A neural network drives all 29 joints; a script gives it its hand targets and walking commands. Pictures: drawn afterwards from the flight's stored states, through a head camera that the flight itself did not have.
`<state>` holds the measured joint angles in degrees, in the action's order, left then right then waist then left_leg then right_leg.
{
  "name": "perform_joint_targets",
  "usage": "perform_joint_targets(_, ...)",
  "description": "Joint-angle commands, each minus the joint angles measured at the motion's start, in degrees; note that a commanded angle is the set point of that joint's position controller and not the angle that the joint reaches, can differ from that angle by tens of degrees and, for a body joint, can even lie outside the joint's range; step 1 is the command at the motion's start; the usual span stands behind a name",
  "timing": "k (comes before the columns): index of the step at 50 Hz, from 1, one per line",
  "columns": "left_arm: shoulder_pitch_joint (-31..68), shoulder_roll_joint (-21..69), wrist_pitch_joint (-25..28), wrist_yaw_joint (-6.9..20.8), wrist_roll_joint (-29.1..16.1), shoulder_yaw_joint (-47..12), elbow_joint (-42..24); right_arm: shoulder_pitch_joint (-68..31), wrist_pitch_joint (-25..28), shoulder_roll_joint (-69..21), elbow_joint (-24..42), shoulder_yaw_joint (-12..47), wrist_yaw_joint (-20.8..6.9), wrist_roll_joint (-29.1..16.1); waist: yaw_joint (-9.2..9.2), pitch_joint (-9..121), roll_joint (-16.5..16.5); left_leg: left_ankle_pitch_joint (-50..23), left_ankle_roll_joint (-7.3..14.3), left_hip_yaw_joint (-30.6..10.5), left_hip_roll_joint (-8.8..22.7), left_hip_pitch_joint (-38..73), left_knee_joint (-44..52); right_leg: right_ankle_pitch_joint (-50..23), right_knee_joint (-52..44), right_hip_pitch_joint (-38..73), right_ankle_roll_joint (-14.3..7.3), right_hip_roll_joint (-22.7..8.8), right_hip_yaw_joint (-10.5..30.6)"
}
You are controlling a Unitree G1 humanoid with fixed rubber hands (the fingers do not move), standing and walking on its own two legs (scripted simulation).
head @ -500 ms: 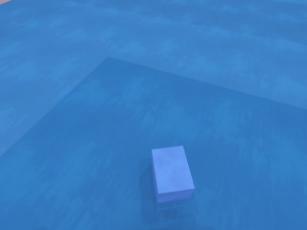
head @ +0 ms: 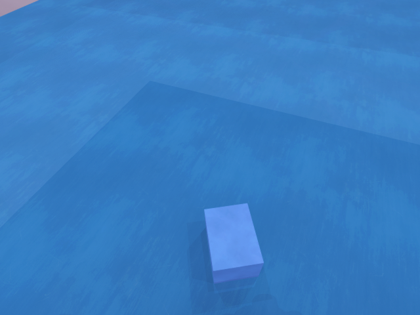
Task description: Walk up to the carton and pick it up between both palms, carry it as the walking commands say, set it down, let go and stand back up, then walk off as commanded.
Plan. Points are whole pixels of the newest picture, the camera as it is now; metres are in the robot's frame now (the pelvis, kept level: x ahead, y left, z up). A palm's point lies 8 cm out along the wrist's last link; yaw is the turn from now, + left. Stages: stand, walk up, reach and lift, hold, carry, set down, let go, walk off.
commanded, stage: walk up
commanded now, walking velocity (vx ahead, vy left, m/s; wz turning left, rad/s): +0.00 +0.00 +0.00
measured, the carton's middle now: (231, 242) +0.50 -0.07 -0.68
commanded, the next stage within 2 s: stand in 1.08 s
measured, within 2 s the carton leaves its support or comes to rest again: neither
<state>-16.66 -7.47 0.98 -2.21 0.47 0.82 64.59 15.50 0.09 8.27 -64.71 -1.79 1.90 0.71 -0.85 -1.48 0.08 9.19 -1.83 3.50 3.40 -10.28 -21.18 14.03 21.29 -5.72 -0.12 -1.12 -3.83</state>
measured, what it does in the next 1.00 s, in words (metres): steps to the right: right foot, then left foot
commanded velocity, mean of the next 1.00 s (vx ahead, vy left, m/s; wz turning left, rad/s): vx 0.05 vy -0.05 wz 0.01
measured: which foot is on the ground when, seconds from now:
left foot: down 0.00-0.52, up 0.54-0.72, down 0.74-1.00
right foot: down 0.00-0.28, up 0.30-0.50, down 0.52-1.00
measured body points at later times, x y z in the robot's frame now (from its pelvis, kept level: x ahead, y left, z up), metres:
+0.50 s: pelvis +0.03 -0.06 -0.01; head +0.04 -0.06 +0.44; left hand +0.06 +0.21 -0.15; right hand -0.04 -0.32 -0.16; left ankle +0.02 +0.14 -0.75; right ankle +0.05 -0.21 -0.74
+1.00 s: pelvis +0.07 -0.10 +0.00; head +0.08 -0.10 +0.45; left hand +0.05 +0.12 -0.16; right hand +0.08 -0.32 -0.16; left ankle +0.05 +0.03 -0.75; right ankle +0.06 -0.21 -0.75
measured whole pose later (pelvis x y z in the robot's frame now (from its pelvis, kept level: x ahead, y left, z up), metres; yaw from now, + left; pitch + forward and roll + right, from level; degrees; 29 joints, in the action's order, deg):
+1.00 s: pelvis +0.07 -0.10 +0.00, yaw +1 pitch -2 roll +0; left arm -17.2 -8.1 0.7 -2.2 0.2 0.6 65.1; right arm 16.4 0.9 7.4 -65.0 -1.2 2.5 0.3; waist 1.0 -1.7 0.4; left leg 12.6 -1.0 3.8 1.9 -4.8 -19.2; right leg 12.9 20.7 -6.0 0.2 -2.1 -5.0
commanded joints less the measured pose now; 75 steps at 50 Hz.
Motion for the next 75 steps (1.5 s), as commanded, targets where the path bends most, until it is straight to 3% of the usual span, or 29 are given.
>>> perform_joint_targets(1, -4.20, -4.90, 0.25, -0.15, 0.00, 0.77, -0.65, 3.05, 0.30, 4.07, 0.95, -0.54, 0.21, 0.04, 0.15, -2.77, 0.29, -4.28, 1.30, -2.34, 3.15, 0.81, 2.75, -6.32, -5.27, -4.15, -1.28, -5.53, 4.35)
perform_joint_targets(12, -5.30, -4.90, 0.28, -0.30, 0.04, 0.82, -1.09, 3.95, 0.26, 4.18, 1.40, -0.54, 0.43, 0.04, 0.20, -2.48, 0.62, -5.75, 1.12, -1.67, 3.53, 1.13, 2.23, -9.38, -4.45, -3.31, -1.43, -5.63, 4.01)
perform_joint_targets(13, -7.29, -6.89, -0.11, -0.46, -0.06, 1.68, -0.50, 5.16, 0.01, 3.77, 0.01, -1.03, 0.60, -0.23, 1.22, -1.78, 3.72, -0.65, 0.96, -0.44, 3.11, 0.55, 0.05, -2.05, -4.35, -3.47, -1.42, -6.18, 2.84)
perform_joint_targets(14, -5.08, -11.78, -1.88, 0.76, 0.64, 3.60, -1.02, 12.78, -1.28, 9.89, -1.07, -2.94, 0.93, 1.36, -2.18, -1.59, 8.22, 21.72, 3.77, -9.44, 8.55, 6.43, 1.50, 20.11, 1.55, -14.34, -1.20, -3.91, 0.37)
perform_joint_targets(15, -0.29, -10.02, -2.34, 1.83, 0.95, 3.78, -3.92, 17.35, -1.73, 13.11, -2.74, -3.98, 1.50, 1.94, -4.79, -4.58, -0.70, 33.23, 7.59, -23.10, 17.23, 8.52, 8.48, 19.65, 16.16, -25.26, 0.51, -0.04, -3.41)
perform_joint_targets(16, 2.62, -7.51, -2.57, 2.26, 1.60, 3.64, -6.45, 18.09, -1.48, 14.78, -2.22, -4.81, 2.04, 2.45, -6.18, -5.77, -11.19, 37.00, 10.69, -32.83, 24.93, 3.82, 14.47, 16.61, 29.92, -29.37, 1.00, -1.59, 0.73)
perform_joint_targets(17, 3.79, -7.16, -2.63, 2.61, 1.94, 3.70, -7.52, 14.77, -0.84, 14.35, -1.15, -4.60, 2.41, 2.50, -4.57, -7.48, -10.67, 34.29, 10.49, -31.75, 25.16, -1.39, 15.61, 11.46, 34.57, -29.49, 0.89, -4.39, 5.33)
perform_joint_targets(19, -0.98, -7.32, -1.71, 2.97, 1.59, 3.26, -7.32, 7.08, 0.38, 12.30, 0.41, -3.50, 1.96, 1.92, -0.24, -5.35, -11.53, 24.97, 7.77, -22.89, 20.04, -5.55, 14.58, 5.88, 30.17, -22.47, 1.20, -6.24, 7.35)
perform_joint_targets(22, -5.48, -6.00, -2.03, 3.21, 0.66, 2.83, -6.22, 2.06, 0.79, 12.26, 1.81, -3.17, 0.91, 1.61, 1.89, -3.29, -14.48, 15.98, 5.14, -9.60, 13.02, -10.69, 11.21, 7.19, 19.61, -9.86, 2.43, -2.84, 0.90)
perform_joint_targets(24, -6.96, -5.54, -1.53, 1.88, -0.61, 2.76, -5.08, 2.36, 0.35, 10.31, 1.28, -2.34, 0.86, 1.11, 3.02, -3.62, -13.03, -10.36, 2.29, -2.44, 8.46, -8.22, 0.09, -0.66, 4.91, -3.64, 3.30, -0.90, -1.27)
perform_joint_targets(25, -10.04, -6.65, -0.57, 1.42, -0.47, 2.48, -3.72, 6.06, 0.21, 7.21, 0.30, -1.65, 0.19, 1.17, 2.97, -0.47, -7.89, -5.00, 0.73, 0.27, 4.45, -7.31, -3.74, -4.46, -0.51, 1.32, 3.32, -2.22, -2.14)
perform_joint_targets(26, -11.00, -11.06, 0.45, 1.10, 0.19, 3.30, -3.54, 9.90, 0.07, 4.08, 0.45, -0.59, -0.24, 1.17, 2.08, 0.05, 3.98, 8.86, -0.21, 1.17, 0.64, -10.20, -11.81, -5.64, -6.25, 2.11, 2.80, -9.82, 5.76)
perform_joint_targets(27, -8.11, -15.92, 0.62, 0.94, 0.49, 3.70, -5.45, 11.21, -0.69, 1.10, 1.88, 0.62, 0.13, 0.93, 1.81, -1.68, 17.19, 20.05, -2.22, 1.63, -1.88, -12.40, -18.07, -7.45, -11.93, -5.06, -1.12, -20.44, 19.50)
perform_joint_targets(28, -5.52, -14.59, -0.06, 0.91, 0.56, 3.31, -5.10, 9.46, -1.79, 3.85, 1.84, 0.27, 0.33, 0.54, 0.93, -1.66, 14.49, 21.79, -1.67, -2.99, 0.49, -9.21, -22.94, -5.26, -11.63, -9.42, -4.84, -19.92, 20.07)
perform_joint_targets(30, 0.91, -11.19, -0.25, 0.49, 0.42, 2.73, -6.65, 9.31, -1.74, 4.92, 0.73, -0.44, -0.17, 0.09, -1.17, -3.26, 11.26, 17.04, -0.52, -4.02, 0.43, -8.55, -23.63, -11.78, -8.17, -9.68, -4.99, -14.92, 11.61)
perform_joint_targets(32, 0.85, -10.07, -0.05, 0.16, 0.18, 2.55, -5.88, 9.59, -1.21, 3.98, 0.16, -0.17, -0.18, -0.12, -1.03, 0.01, 10.66, 16.09, -0.31, -3.04, -0.30, -7.11, -20.22, -23.53, -4.96, -5.57, -5.81, -13.90, 8.06)
perform_joint_targets(34, -0.66, -8.97, -0.07, 0.06, 0.28, 2.30, -4.23, 7.70, -0.85, 2.96, 0.84, 0.24, 0.15, -0.30, -0.70, 1.16, 9.73, 12.53, 0.38, -1.84, -0.82, -4.52, -11.48, -26.64, -2.77, -3.07, -6.39, -13.20, 7.01)
perform_joint_targets(36, -0.37, -8.22, -0.53, 0.09, 0.01, 2.07, -3.15, 8.53, -0.21, 2.33, 0.52, 0.51, 0.54, -0.46, -1.63, 1.50, 9.07, 2.20, 1.49, 0.62, -1.44, 1.69, 0.86, -21.60, -0.43, -3.92, -4.96, -10.99, 5.70)
perform_joint_targets(37, -0.97, -6.40, -0.55, 0.08, -0.02, 1.47, -3.24, 8.80, 0.22, 3.65, 0.31, 0.22, 0.82, -0.32, -1.24, 1.40, 6.64, -3.30, 2.29, -1.75, 1.38, 5.59, 2.56, -15.69, 0.78, -6.82, -3.24, -8.95, 4.87)
perform_joint_targets(39, -2.27, -3.04, -0.95, -0.06, -0.63, 1.02, -3.72, 6.53, 0.67, 7.27, 0.44, -0.75, 0.53, -0.55, 1.25, -2.75, -7.01, -12.03, 4.23, -8.17, 6.59, 2.52, 4.66, -2.42, 0.52, -8.56, 0.21, -3.73, 0.16)
perform_joint_targets(40, -3.37, -3.51, -0.91, -0.16, -0.71, 0.86, -2.81, 5.54, 0.67, 6.29, 0.27, -0.77, 0.49, -0.58, 1.90, -3.31, -7.64, -12.31, 4.57, -7.45, 6.61, 2.41, 5.07, -2.90, -0.17, -6.83, 0.43, -4.15, 0.37)
perform_joint_targets(43, -3.89, -5.14, -0.34, -0.10, -0.41, 0.81, -1.35, 5.13, 0.82, 3.46, 0.49, -0.18, 0.76, -0.65, 1.81, -2.49, -2.85, -11.47, 2.69, -3.79, 3.42, 3.39, 4.00, -10.89, -2.54, -3.03, -0.13, -5.80, 2.56)
perform_joint_targets(48, -4.07, -5.56, 0.05, -0.10, -0.29, 0.41, 0.04, 5.60, 0.96, 3.25, -0.17, 0.03, 0.65, -0.41, 1.39, -2.54, 0.03, -8.27, 2.02, -3.08, 3.09, 4.86, 4.60, -15.24, -4.17, -1.66, -0.20, -6.62, 3.44)
perform_joint_targets(67, -6.15, -6.43, 0.34, -0.11, -0.27, 0.42, 1.12, 6.17, 0.85, 4.18, -1.33, 0.67, 0.58, 0.09, 1.47, -3.23, 0.19, -7.64, 1.40, -3.02, 3.50, 4.44, 5.10, -13.86, -4.17, -1.60, -0.44, -6.05, 3.67)
perform_joint_targets(68, 13.95, -8.51, -0.48, -0.52, -5.72, -1.45, -18.99, -13.93, 0.42, 9.11, 18.78, 3.99, 0.24, -5.55, 0.04, 11.84, 1.56, 12.14, 4.43, -2.42, -2.51, -12.03, -6.93, 10.83, 6.50, -18.91, -2.48, -2.13, 4.72)
perform_joint_targets(69, 34.06, -9.52, -5.27, -1.59, -6.26, -3.36, -35.82, -34.04, -3.75, 9.12, 31.18, 4.27, 1.24, -8.27, 0.24, 11.23, 0.99, 14.67, 3.64, 0.37, -2.03, -14.14, -10.64, 12.18, 6.54, -22.58, -2.12, -3.99, 4.60)
perform_joint_targets(70, 33.29, -9.26, -10.51, -2.02, -5.23, -3.04, -33.48, -29.40, -9.23, 10.73, 27.02, 4.16, 1.34, -7.63, 1.25, 7.03, -0.54, 18.41, 2.26, 0.49, -2.29, -17.60, -12.45, 14.15, 7.86, -21.54, -2.30, -3.39, 2.98)
perform_joint_targets(72, 24.78, -10.77, -21.77, -0.82, -5.71, -2.66, -29.91, -23.59, -20.64, 12.87, 30.58, 1.90, 0.53, -4.89, 1.00, 4.39, 2.79, 18.00, 2.96, -0.25, -2.26, -18.07, -11.82, 14.43, 8.34, -23.87, -3.26, -1.87, 0.40)
perform_joint_targets(75, 13.23, -9.37, -37.32, -0.26, -4.65, -0.85, -25.10, -11.21, -36.69, 9.29, 26.29, 2.67, 0.39, -4.22, 1.58, 5.68, 1.67, 0.08, 3.86, -2.82, -2.67, -19.40, -14.45, -8.49, 11.48, -22.21, -2.74, -0.16, 2.79)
